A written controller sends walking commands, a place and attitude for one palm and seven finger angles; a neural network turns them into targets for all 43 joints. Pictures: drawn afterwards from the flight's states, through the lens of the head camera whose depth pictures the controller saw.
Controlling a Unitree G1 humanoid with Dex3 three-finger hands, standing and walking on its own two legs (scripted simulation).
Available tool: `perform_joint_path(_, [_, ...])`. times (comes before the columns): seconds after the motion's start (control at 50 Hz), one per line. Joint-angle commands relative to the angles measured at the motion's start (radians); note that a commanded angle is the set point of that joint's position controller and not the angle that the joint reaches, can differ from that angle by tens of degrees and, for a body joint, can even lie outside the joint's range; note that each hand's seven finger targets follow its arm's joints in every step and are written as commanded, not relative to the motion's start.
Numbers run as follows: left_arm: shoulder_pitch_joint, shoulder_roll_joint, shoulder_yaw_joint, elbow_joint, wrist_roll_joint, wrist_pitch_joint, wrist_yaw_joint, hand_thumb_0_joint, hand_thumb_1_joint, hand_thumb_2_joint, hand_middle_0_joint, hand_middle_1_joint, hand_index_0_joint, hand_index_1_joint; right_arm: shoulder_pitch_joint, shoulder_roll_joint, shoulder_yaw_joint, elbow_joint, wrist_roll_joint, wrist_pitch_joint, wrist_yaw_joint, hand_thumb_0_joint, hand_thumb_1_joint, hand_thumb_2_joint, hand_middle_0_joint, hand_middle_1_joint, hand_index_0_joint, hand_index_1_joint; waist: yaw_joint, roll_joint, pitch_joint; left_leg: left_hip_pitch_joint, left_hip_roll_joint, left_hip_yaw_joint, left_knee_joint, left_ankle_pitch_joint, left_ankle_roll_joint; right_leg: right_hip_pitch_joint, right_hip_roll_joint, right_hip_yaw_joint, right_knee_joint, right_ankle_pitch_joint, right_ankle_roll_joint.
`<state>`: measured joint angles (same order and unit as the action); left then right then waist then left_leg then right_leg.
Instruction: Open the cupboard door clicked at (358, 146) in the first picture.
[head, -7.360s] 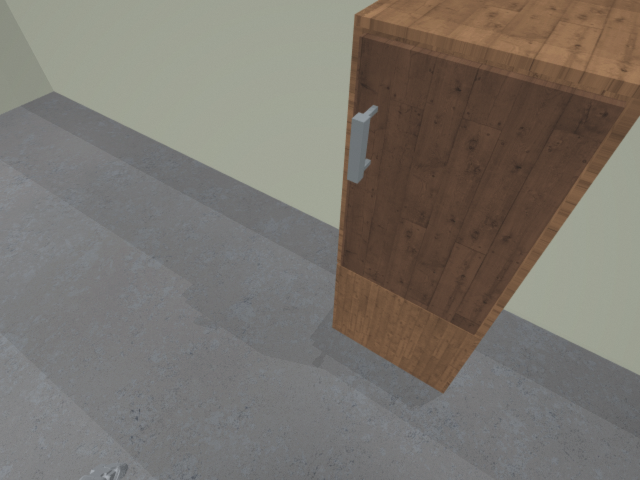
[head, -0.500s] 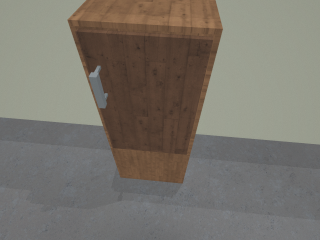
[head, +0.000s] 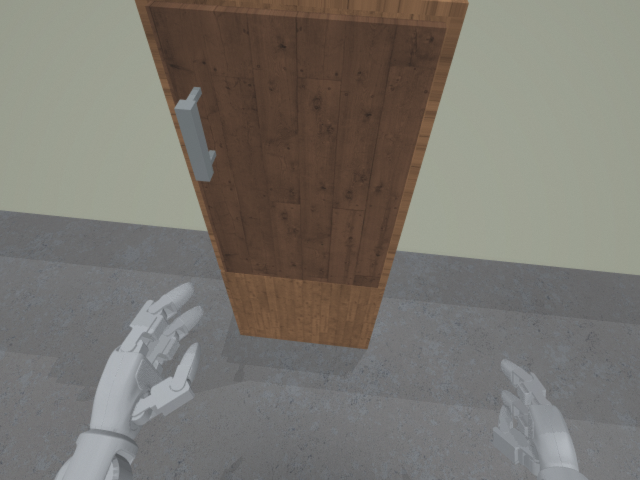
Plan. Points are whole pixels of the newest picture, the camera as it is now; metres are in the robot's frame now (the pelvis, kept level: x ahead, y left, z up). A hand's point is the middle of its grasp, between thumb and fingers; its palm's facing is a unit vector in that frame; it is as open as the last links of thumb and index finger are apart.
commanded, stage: raise the hand with hooked fingers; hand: left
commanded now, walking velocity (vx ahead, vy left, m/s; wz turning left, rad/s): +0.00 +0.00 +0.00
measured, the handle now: (200, 135) +0.58 +0.21 +0.11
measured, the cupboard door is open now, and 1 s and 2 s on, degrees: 0 0 0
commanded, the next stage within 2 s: move the hooked fingers beside the handle in 1.78 s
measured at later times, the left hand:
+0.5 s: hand (127, 388) +0.21 +0.22 +0.05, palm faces -0.06 -1.00 -0.05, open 11.0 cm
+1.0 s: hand (66, 337) +0.25 +0.28 +0.10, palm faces -0.02 -1.00 -0.05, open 13.7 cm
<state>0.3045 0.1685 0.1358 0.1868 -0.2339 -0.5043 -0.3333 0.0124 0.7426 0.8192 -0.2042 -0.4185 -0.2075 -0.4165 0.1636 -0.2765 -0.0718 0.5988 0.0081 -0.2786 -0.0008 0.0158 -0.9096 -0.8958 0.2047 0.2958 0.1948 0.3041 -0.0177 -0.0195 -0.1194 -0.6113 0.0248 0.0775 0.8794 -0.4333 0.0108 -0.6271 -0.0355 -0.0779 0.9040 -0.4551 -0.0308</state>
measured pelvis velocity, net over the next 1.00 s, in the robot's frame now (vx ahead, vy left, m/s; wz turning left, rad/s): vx -0.01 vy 0.02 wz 0.02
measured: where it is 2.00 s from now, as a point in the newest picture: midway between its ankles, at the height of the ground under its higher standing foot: outside the picture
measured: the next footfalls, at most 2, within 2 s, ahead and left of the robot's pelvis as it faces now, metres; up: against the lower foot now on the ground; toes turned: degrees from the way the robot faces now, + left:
none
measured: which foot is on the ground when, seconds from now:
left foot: down 0.00-1.00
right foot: down 0.00-1.00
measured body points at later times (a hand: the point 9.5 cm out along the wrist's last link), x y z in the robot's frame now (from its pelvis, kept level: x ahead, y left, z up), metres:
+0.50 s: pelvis -0.03 +0.01 -0.01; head +0.02 +0.01 +0.44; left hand +0.21 +0.27 +0.05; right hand +0.12 -0.21 -0.10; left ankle -0.01 +0.11 -0.69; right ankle +0.00 -0.10 -0.69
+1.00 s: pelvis -0.01 +0.02 +0.02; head +0.01 +0.03 +0.46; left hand +0.24 +0.33 +0.10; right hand +0.17 -0.21 -0.05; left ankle -0.01 +0.11 -0.69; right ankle +0.00 -0.10 -0.69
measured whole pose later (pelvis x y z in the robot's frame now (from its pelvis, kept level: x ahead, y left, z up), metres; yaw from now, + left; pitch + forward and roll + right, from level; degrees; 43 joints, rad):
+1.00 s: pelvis -0.01 +0.02 +0.02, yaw +1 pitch +5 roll -2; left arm 0.07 0.38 0.35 0.23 -0.34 -0.21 -0.47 -0.01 -0.42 0.33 -0.29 -1.15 -0.30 -1.15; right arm 0.24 -0.27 0.06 0.56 0.04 -0.26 -0.08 0.02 -0.90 -0.90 0.21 0.30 0.20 0.30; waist 0.01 0.03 -0.05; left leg -0.51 0.02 0.04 0.82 -0.41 0.04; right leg -0.47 -0.02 -0.11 0.74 -0.37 0.00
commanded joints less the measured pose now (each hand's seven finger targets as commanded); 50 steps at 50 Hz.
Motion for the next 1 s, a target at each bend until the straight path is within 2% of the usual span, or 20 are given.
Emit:
perform_joint_path(0.0, [0.174, 0.144, 0.125, -0.170, -0.072, -0.037, -0.101, 0.000, 0.503, 0.730, -0.228, -0.555, -0.228, -0.555, -0.071, -0.099, -0.027, -0.256, 0.030, -0.003, -0.002, 0.000, -0.900, -0.900, 0.200, 0.300, 0.200, 0.300, 0.090, -0.024, -0.152, -0.078, -0.072, -0.019, 0.020, 0.175, -0.004, 0.075, 0.006, 0.107, -0.064, 0.191, 0.004])
perform_joint_path(0.02, [0.091, 0.156, 0.126, -0.234, -0.090, -0.020, -0.084, 0.000, 0.480, 0.720, -0.230, -0.570, -0.230, -0.570, -0.059, -0.110, -0.023, -0.277, 0.024, 0.010, -0.009, 0.000, -0.900, -0.900, 0.200, 0.300, 0.200, 0.300, 0.066, -0.011, -0.122, -0.094, -0.065, -0.037, 0.033, 0.145, 0.003, 0.031, 0.019, 0.104, -0.052, 0.126, 0.004])
perform_joint_path(0.04, [0.039, 0.183, 0.142, -0.327, -0.090, -0.015, -0.060, 0.000, 0.457, 0.710, -0.232, -0.585, -0.232, -0.585, -0.042, -0.108, -0.024, -0.291, 0.024, 0.016, -0.015, 0.000, -0.900, -0.900, 0.200, 0.300, 0.200, 0.300, 0.058, 0.034, -0.163, -0.077, -0.055, -0.043, 0.053, 0.170, 0.009, 0.025, 0.021, 0.109, -0.040, 0.150, 0.005])
perform_joint_path(0.08, [0.009, 0.170, 0.120, -0.475, -0.068, -0.019, -0.011, 0.000, 0.410, 0.690, -0.235, -0.615, -0.235, -0.615, 0.019, -0.086, -0.014, -0.282, 0.015, 0.028, -0.024, 0.000, -0.900, -0.900, 0.200, 0.300, 0.200, 0.300, 0.033, 0.120, -0.240, -0.002, -0.034, -0.064, 0.065, 0.267, 0.014, 0.034, 0.036, 0.075, 0.000, 0.292, 0.003])
perform_joint_path(0.1, [-0.008, 0.175, 0.105, -0.527, -0.053, -0.025, 0.007, 0.000, 0.387, 0.680, -0.237, -0.630, -0.237, -0.630, 0.039, -0.083, -0.011, -0.274, 0.011, 0.031, -0.029, 0.000, -0.900, -0.900, 0.200, 0.300, 0.200, 0.300, 0.015, 0.127, -0.258, 0.024, -0.025, -0.072, 0.076, 0.307, 0.017, 0.022, 0.040, 0.066, 0.008, 0.338, 0.004])
perform_joint_path(0.12, [-0.090, 0.182, 0.077, -0.566, -0.047, -0.030, 0.009, 0.000, 0.363, 0.670, -0.238, -0.645, -0.238, -0.645, 0.050, -0.089, 0.003, -0.262, 0.003, 0.032, -0.035, 0.000, -0.900, -0.900, 0.200, 0.300, 0.200, 0.300, -0.020, 0.099, -0.236, 0.006, -0.018, -0.087, 0.095, 0.297, 0.021, -0.006, 0.049, 0.064, 0.019, 0.333, 0.005])
perform_joint_path(0.16, [-0.071, 0.161, 0.044, -0.514, -0.031, -0.021, 0.002, 0.000, 0.317, 0.650, -0.242, -0.675, -0.242, -0.675, 0.055, -0.090, 0.011, -0.237, 0.009, 0.027, -0.044, 0.000, -0.900, -0.900, 0.200, 0.300, 0.200, 0.300, -0.040, 0.118, -0.179, 0.000, -0.009, -0.100, 0.090, 0.247, 0.021, -0.062, 0.053, 0.051, -0.001, 0.267, 0.004])
perform_joint_path(0.2, [-0.112, 0.190, 0.048, -0.456, -0.033, 0.007, -0.024, 0.000, 0.270, 0.630, -0.245, -0.705, -0.245, -0.705, 0.048, -0.102, 0.022, -0.221, 0.017, 0.018, -0.054, 0.000, -0.900, -0.900, 0.200, 0.300, 0.200, 0.300, -0.054, 0.105, -0.144, -0.040, -0.010, -0.109, 0.079, 0.161, 0.021, -0.071, 0.053, 0.056, -0.038, 0.163, 0.008])
perform_joint_path(0.22, [-0.138, 0.219, 0.067, -0.406, -0.047, 0.035, -0.046, 0.000, 0.247, 0.620, -0.247, -0.720, -0.247, -0.720, 0.039, -0.111, 0.030, -0.211, 0.021, 0.016, -0.062, 0.000, -0.900, -0.900, 0.200, 0.300, 0.200, 0.300, -0.052, 0.091, -0.127, -0.053, -0.010, -0.117, 0.078, 0.148, 0.021, -0.066, 0.059, 0.058, -0.043, 0.141, 0.003])
perform_joint_path(0.28, [-0.079, 0.255, 0.130, -0.369, -0.065, 0.119, -0.075, 0.000, 0.177, 0.590, -0.252, -0.765, -0.252, -0.765, 0.024, -0.109, 0.036, -0.221, 0.033, 0.007, -0.070, 0.000, -0.900, -0.900, 0.200, 0.300, 0.200, 0.300, -0.007, 0.091, -0.209, -0.026, -0.016, -0.114, 0.022, 0.146, 0.019, 0.026, 0.046, 0.056, -0.084, 0.116, 0.009])
perform_joint_path(0.32, [-0.051, 0.284, 0.191, -0.317, -0.097, 0.175, -0.076, 0.000, 0.130, 0.570, -0.255, -0.795, -0.255, -0.795, 0.005, -0.103, 0.044, -0.221, 0.035, 0.005, -0.073, 0.000, -0.900, -0.900, 0.200, 0.300, 0.200, 0.300, 0.023, 0.080, -0.216, -0.016, -0.018, -0.118, -0.008, 0.175, 0.016, 0.082, 0.049, 0.048, -0.097, 0.140, 0.004])
perform_joint_path(0.36, [-0.048, 0.285, 0.210, -0.347, -0.110, 0.189, -0.063, 0.000, 0.083, 0.550, -0.258, -0.825, -0.258, -0.825, 0.004, -0.094, 0.047, -0.223, 0.035, 0.000, -0.072, 0.000, -0.900, -0.900, 0.200, 0.300, 0.200, 0.300, 0.031, 0.076, -0.234, 0.001, -0.019, -0.111, -0.033, 0.189, 0.014, 0.113, 0.042, 0.044, -0.113, 0.155, 0.012])
perform_joint_path(0.42, [-0.060, 0.279, 0.217, -0.301, -0.117, 0.181, -0.039, 0.000, 0.013, 0.520, -0.263, -0.870, -0.263, -0.870, 0.003, -0.095, 0.052, -0.215, 0.030, -0.011, -0.070, 0.000, -0.900, -0.900, 0.200, 0.300, 0.200, 0.300, 0.033, 0.012, -0.155, -0.010, -0.016, -0.121, -0.070, 0.174, 0.011, 0.105, 0.049, 0.029, -0.131, 0.125, 0.008])
perform_joint_path(0.44, [-0.088, 0.267, 0.198, -0.319, -0.114, 0.168, -0.037, 0.000, -0.010, 0.510, -0.265, -0.885, -0.265, -0.885, 0.011, -0.097, 0.053, -0.213, 0.032, -0.018, -0.066, 0.000, -0.900, -0.900, 0.200, 0.300, 0.200, 0.300, 0.022, 0.045, -0.142, 0.003, -0.017, -0.116, -0.082, 0.158, 0.010, 0.090, 0.047, 0.027, -0.136, 0.112, 0.011])
perform_joint_path(0.48, [-0.092, 0.287, 0.213, -0.294, -0.106, 0.151, -0.030, 0.000, -0.057, 0.490, -0.268, -0.915, -0.268, -0.915, 0.029, -0.106, 0.049, -0.203, 0.032, -0.029, -0.066, 0.000, -0.900, -0.900, 0.200, 0.300, 0.200, 0.300, 0.017, 0.023, -0.131, 0.013, -0.015, -0.115, -0.099, 0.130, 0.010, 0.085, 0.044, 0.023, -0.152, 0.073, 0.012])
perform_joint_path(0.5, [-0.094, 0.278, 0.201, -0.297, -0.102, 0.142, -0.031, 0.000, -0.080, 0.480, -0.270, -0.930, -0.270, -0.930, 0.035, -0.110, 0.048, -0.203, 0.034, -0.035, -0.065, 0.000, -0.900, -0.900, 0.200, 0.300, 0.200, 0.300, 0.017, 0.043, -0.130, 0.025, -0.015, -0.113, -0.107, 0.131, 0.011, 0.084, 0.044, 0.022, -0.156, 0.077, 0.012])
perform_joint_path(0.64, [-0.204, 0.357, 0.251, -0.301, -0.111, 0.134, -0.053, 0.000, -0.243, 0.410, -0.282, -1.035, -0.282, -1.035, 0.058, -0.131, 0.045, -0.188, 0.038, -0.053, -0.074, 0.000, -0.900, -0.900, 0.200, 0.300, 0.200, 0.300, 0.017, 0.088, -0.148, 0.110, -0.016, -0.111, -0.149, 0.173, 0.012, 0.137, 0.046, 0.022, -0.182, 0.139, 0.007])
perform_joint_path(0.72, [-0.254, 0.366, 0.258, -0.258, -0.117, 0.152, -0.064, 0.000, -0.337, 0.370, -0.288, -1.095, -0.288, -1.095, 0.059, -0.138, 0.052, -0.177, 0.039, -0.051, -0.078, 0.000, -0.900, -0.900, 0.200, 0.300, 0.200, 0.300, 0.014, 0.113, -0.096, 0.140, -0.014, -0.119, -0.178, 0.190, 0.008, 0.146, 0.053, 0.008, -0.196, 0.171, 0.001])
perform_joint_path(0.86, [-0.359, 0.407, 0.285, -0.198, -0.119, 0.209, -0.110, 0.000, -0.500, 0.300, -0.300, -1.200, -0.300, -1.200, 0.058, -0.141, 0.059, -0.171, 0.043, -0.039, -0.088, 0.000, -0.900, -0.900, 0.200, 0.300, 0.200, 0.300, 0.014, 0.122, -0.124, 0.223, -0.012, -0.120, -0.211, 0.260, 0.007, 0.197, 0.056, 0.005, -0.228, 0.258, 0.002])
perform_joint_path(0.98, [-0.455, 0.449, 0.321, -0.128, -0.131, 0.251, -0.155, 0.000, -0.500, 0.300, -0.300, -1.200, -0.300, -1.200, 0.052, -0.144, 0.069, -0.165, 0.042, -0.026, -0.094, 0.000, -0.900, -0.900, 0.200, 0.300, 0.200, 0.300, 0.019, 0.098, -0.127, 0.257, -0.011, -0.125, -0.234, 0.313, 0.004, 0.230, 0.060, 0.001, -0.249, 0.313, 0.000])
